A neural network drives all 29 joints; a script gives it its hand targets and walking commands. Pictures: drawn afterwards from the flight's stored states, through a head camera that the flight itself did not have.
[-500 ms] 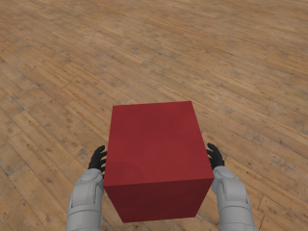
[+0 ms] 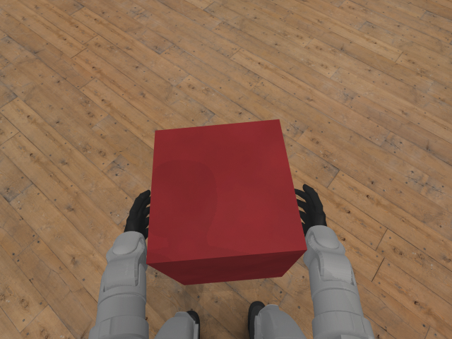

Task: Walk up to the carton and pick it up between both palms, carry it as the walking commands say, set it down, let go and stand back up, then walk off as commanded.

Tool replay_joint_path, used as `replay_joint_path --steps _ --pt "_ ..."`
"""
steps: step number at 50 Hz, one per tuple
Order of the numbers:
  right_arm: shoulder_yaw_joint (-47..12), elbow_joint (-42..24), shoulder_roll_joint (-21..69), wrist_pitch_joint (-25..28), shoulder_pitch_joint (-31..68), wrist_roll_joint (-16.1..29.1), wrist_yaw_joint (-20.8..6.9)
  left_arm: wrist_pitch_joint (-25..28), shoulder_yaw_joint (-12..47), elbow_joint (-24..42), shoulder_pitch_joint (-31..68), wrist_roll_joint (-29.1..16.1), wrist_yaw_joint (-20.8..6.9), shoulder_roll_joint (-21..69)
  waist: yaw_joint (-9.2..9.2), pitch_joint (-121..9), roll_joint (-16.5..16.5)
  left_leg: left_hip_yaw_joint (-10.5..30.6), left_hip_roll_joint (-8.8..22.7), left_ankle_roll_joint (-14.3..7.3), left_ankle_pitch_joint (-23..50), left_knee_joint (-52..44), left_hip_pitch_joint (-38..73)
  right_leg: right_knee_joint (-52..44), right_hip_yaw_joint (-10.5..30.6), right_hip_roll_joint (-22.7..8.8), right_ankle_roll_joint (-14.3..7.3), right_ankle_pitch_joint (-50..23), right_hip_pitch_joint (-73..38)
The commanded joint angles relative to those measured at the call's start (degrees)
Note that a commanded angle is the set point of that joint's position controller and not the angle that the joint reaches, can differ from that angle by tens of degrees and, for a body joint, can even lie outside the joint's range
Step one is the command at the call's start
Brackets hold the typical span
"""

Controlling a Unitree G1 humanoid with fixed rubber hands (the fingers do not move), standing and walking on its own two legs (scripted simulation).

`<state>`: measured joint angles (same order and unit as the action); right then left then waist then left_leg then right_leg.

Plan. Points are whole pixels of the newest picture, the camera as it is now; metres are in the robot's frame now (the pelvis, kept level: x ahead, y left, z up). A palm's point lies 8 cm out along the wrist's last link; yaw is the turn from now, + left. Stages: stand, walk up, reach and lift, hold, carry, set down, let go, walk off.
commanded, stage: set down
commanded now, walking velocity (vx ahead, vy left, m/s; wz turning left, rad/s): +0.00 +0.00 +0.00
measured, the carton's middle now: (225, 212) +0.36 +0.01 -0.13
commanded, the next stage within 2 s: none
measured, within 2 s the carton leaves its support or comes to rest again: neither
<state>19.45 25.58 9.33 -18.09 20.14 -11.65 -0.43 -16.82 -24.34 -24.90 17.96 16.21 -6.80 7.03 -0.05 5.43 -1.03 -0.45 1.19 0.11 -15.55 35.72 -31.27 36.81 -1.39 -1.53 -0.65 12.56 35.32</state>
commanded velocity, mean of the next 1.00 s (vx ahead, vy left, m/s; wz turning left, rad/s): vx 0.00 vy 0.00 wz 0.00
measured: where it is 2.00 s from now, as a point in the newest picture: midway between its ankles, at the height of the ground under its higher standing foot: outside the picture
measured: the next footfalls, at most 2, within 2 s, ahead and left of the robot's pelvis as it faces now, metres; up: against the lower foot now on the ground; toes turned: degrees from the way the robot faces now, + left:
none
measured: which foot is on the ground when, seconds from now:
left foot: down 0.00-1.00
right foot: down 0.00-1.00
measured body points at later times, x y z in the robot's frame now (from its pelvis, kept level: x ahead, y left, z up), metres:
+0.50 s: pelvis -0.04 +0.00 -0.06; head +0.19 +0.00 +0.32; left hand +0.36 +0.19 -0.16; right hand +0.36 -0.14 -0.16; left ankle +0.02 +0.14 -0.72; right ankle +0.05 -0.11 -0.72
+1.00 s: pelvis -0.05 +0.00 -0.14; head +0.23 +0.00 +0.22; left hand +0.40 +0.19 -0.24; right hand +0.39 -0.14 -0.25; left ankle +0.02 +0.14 -0.72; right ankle +0.05 -0.11 -0.72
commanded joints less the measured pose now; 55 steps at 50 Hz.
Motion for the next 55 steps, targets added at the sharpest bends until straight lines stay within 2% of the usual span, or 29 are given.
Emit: replay_joint_path --steps 1,4,5,7,9,10,12,14,15,16,19,23,24,25,27,28,30,37,39,41,43,44,46,47,50,52,53,54,55 --pt "-35.39 -2.78 48.04 5.49 33.29 3.31 -8.05 6.14 27.13 -3.94 29.74 -4.08 -9.33 39.38 -7.92 -37.29 -4.87 2.65 -8.28 -3.98 10.82 5.91 -11.73 5.74 8.54 5.73 0.95 -23.11 -24.69" --pt "-36.79 -3.92 48.64 7.11 36.42 4.48 -7.63 7.04 29.99 -3.0 33.91 -5.88 -9.36 41.41 -7.68 -44.87 -0.64 1.94 -8.98 -3.21 10.81 8.07 -13.48 8.41 9.09 6.06 0.43 -22.44 -24.39" --pt "-37.28 -4.84 49.59 7.23 38.02 4.95 -7.66 7.28 28.27 -4.34 33.44 -4.78 -9.08 39.99 -8.99 -43.43 -2.03 1.66 -8.77 -3.67 10.0 9.08 -15.78 8.99 9.06 6.09 0.79 -21.81 -21.93" --pt "-37.7 -4.19 50.08 6.78 37.44 4.39 -7.47 7.35 28.55 -3.0 34.97 -5.38 -9.71 40.08 -7.76 -48.57 -3.59 1.55 -9.04 -3.74 8.77 10.18 -17.48 10.32 9.17 6.54 0.96 -21.07 -23.42" --pt "-33.57 -0.19 48.84 6.24 36.44 2.17 -7.79 6.47 28.06 -4.78 36.47 -4.48 -10.04 40.7 -6.32 -45.39 0.27 1.74 -9.05 -2.83 8.35 10.64 -18.85 11.4 8.1 7.16 0.57 -18.48 -16.08" --pt "-34.91 -2.73 49.13 6.54 39.91 2.5 -8.0 6.15 27.43 -6.12 36.36 -4.4 -10.41 41.91 -6.94 -46.03 -2.98 1.54 -9.32 -3.1 7.08 11.86 -20.94 12.04 7.6 7.52 0.89 -16.91 -16.14" --pt "-36.55 -4.04 50.09 6.56 42.02 4.3 -8.18 6.28 28.93 -3.86 39.62 -5.02 -10.67 41.48 -7.72 -50.02 0.35 0.96 -9.36 -3.06 8.11 13.02 -21.97 13.5 8.72 7.1 0.49 -18.79 -15.58" --pt "-36.43 -2.77 50.09 6.06 43.67 3.93 -8.83 5.69 28.15 -5.15 38.72 -4.59 -10.84 42.0 -8.06 -52.13 -2.27 1.18 -9.76 -2.6 8.13 14.35 -23.59 15.15 7.75 7.76 0.91 -17.94 -12.53" --pt "-35.48 -2.08 49.98 6.23 43.24 3.96 -8.89 5.54 29.14 -4.48 40.76 -4.68 -10.8 42.34 -7.04 -51.49 0.9 0.42 -9.96 -2.42 8.32 14.47 -23.33 15.23 8.06 7.6 0.61 -17.46 -10.18" --pt "-33.79 -1.82 49.61 5.76 44.16 2.87 -8.94 5.06 29.51 -3.92 44.06 -5.46 -11.16 42.99 -4.75 -51.36 -0.89 0.8 -9.77 -2.12 5.9 15.37 -25.32 15.84 7.11 8.13 0.58 -14.81 -8.51" --pt "-35.48 -1.99 49.63 5.04 46.98 4.14 -9.42 4.12 29.38 -5.04 45.01 -6.33 -11.83 43.89 -6.95 -54.58 0.76 0.74 -10.06 -1.81 4.9 16.89 -26.63 18.06 6.84 8.23 0.25 -12.43 -6.24" --pt "-34.92 -2.39 49.41 3.94 50.3 4.29 -10.2 2.82 28.22 -5.92 47.94 -6.6 -12.85 45.56 -6.06 -55.35 -1.56 0.35 -10.02 -1.85 2.21 19.63 -31.67 20.18 7.3 8.66 0.1 -9.38 -3.41" --pt "-35.87 -0.83 50.62 3.5 50.02 4.21 -10.32 3.0 26.6 -5.7 47.41 -5.22 -12.92 42.36 -8.04 -54.64 -2.65 -0.34 -10.38 -2.17 2.43 20.77 -36.17 21.0 8.66 8.42 0.4 -11.43 -3.3" --pt "-34.95 -1.58 50.71 3.66 50.48 4.11 -10.28 2.38 26.62 -8.37 46.89 -5.35 -13.29 43.38 -6.21 -56.46 -1.13 -0.5 -10.66 -2.05 1.93 21.84 -35.85 21.41 8.41 8.51 0.45 -10.69 -4.2" --pt "-36.32 -3.36 51.33 3.52 53.37 5.38 -10.55 2.31 28.48 -6.13 49.68 -6.57 -13.21 43.99 -6.27 -61.0 -1.49 -0.27 -10.58 -2.05 3.73 22.6 -34.78 23.95 7.54 8.91 0.68 -11.99 -2.26" --pt "-37.2 -4.64 48.91 3.49 56.32 6.63 -10.44 2.0 27.68 -6.21 50.76 -6.83 -13.52 43.39 -8.7 -62.78 -0.33 -1.28 -10.88 -1.5 2.38 23.85 -37.05 24.32 8.79 8.78 0.35 -9.98 -2.4" --pt "-34.77 -1.35 50.06 2.68 55.07 5.41 -10.63 1.6 27.64 -7.29 51.48 -7.27 -13.59 43.44 -6.37 -60.63 -0.46 -0.39 -10.89 -1.79 1.19 23.54 -38.0 25.18 7.66 9.02 0.55 -8.51 1.6" --pt "-35.49 -3.74 49.23 2.11 58.18 7.29 -10.07 0.66 29.06 -5.97 56.62 -9.5 -13.58 42.66 -6.16 -67.39 0.13 -0.93 -11.5 -1.33 2.68 28.97 -44.18 29.92 8.16 9.1 0.87 -12.52 2.23" --pt "-34.14 0.17 48.99 1.17 56.5 5.77 -9.98 -0.05 26.07 -9.24 54.73 -8.19 -13.49 41.83 -5.72 -62.86 -3.55 -0.92 -11.25 -1.64 0.11 30.17 -47.37 31.01 6.92 9.38 1.41 -9.41 7.29" --pt "-34.56 -2.71 48.23 1.62 61.49 7.1 -10.17 0.29 27.25 -7.09 58.52 -9.0 -13.41 41.45 -7.46 -66.83 0.19 -1.19 -11.21 -1.44 1.93 31.39 -46.04 32.65 7.29 9.5 1.08 -9.83 9.34" --pt "-33.58 -1.25 47.37 1.4 60.27 6.94 -9.86 -0.26 27.9 -8.58 58.84 -9.05 -13.21 42.28 -5.39 -67.56 1.22 -1.25 -11.35 -1.34 1.56 32.35 -47.72 33.91 6.71 9.6 1.11 -11.07 9.72" --pt "-34.46 -2.13 48.37 1.31 61.1 7.28 -9.96 0.17 27.91 -7.53 59.78 -9.98 -13.17 41.63 -5.7 -69.17 -1.6 -1.14 -11.37 -1.52 3.09 33.09 -48.06 35.05 5.8 9.86 1.67 -12.82 10.39" --pt "-32.78 -0.16 47.79 0.74 59.77 6.34 -9.48 -0.41 27.23 -9.15 59.58 -10.04 -13.62 41.15 -4.59 -67.3 -1.94 -1.11 -11.3 -1.59 1.18 33.79 -50.82 35.07 6.33 9.65 1.5 -11.3 10.46" --pt "-34.49 -1.79 48.51 0.77 61.55 7.84 -9.32 -0.51 26.7 -10.11 59.12 -9.81 -13.68 40.48 -6.49 -69.1 -1.23 -2.1 -11.55 -1.76 1.2 34.99 -53.58 35.39 8.06 9.33 1.65 -12.45 8.33" --pt "-35.72 -3.39 47.3 0.91 66.63 9.08 -9.02 -0.19 27.4 -7.83 63.71 -11.28 -13.38 41.03 -6.13 -72.08 -3.29 -1.64 -11.57 -1.44 1.09 36.54 -54.9 38.53 6.71 9.7 1.65 -13.05 9.46" --pt "-33.76 -1.87 46.22 1.23 64.44 8.64 -8.84 -0.41 28.13 -9.76 62.52 -11.05 -13.21 40.52 -5.62 -72.36 -0.5 -2.04 -11.7 -1.38 1.9 37.63 -55.26 39.5 6.71 9.44 1.56 -13.46 12.42" --pt "-36.36 -3.09 48.02 0.96 66.58 9.71 -8.96 0.03 27.93 -8.59 62.33 -10.74 -12.92 39.8 -7.58 -74.85 -3.0 -2.31 -11.22 -1.46 2.76 38.46 -56.73 41.32 6.17 9.46 2.32 -16.44 9.45" --pt "-34.58 -1.78 47.0 0.89 64.52 9.32 -8.77 -0.08 28.81 -7.87 63.91 -11.49 -12.74 40.03 -6.25 -73.79 -1.03 -2.64 -11.5 -1.15 2.36 38.76 -57.56 41.43 6.13 9.62 1.98 -15.4 11.85" --pt "-35.79 -2.26 46.97 0.73 68.01 10.5 -8.68 -0.25 28.03 -9.46 64.32 -11.59 -12.65 39.25 -7.42 -72.67 -3.68 -2.65 -11.55 -1.29 0.43 39.35 -60.07 41.86 6.08 9.43 2.34 -14.03 11.66"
